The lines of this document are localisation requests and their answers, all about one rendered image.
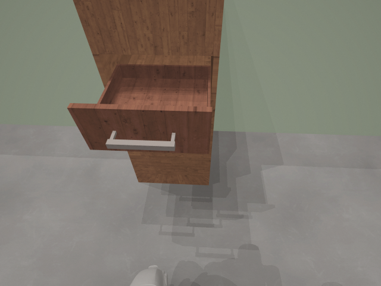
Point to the handle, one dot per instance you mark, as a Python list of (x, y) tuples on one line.
[(113, 143)]

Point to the drawer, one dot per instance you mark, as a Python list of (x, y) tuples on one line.
[(150, 102)]

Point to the left robot thigh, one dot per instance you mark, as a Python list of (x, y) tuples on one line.
[(150, 277)]

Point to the cabinet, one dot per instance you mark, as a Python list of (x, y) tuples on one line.
[(157, 32)]

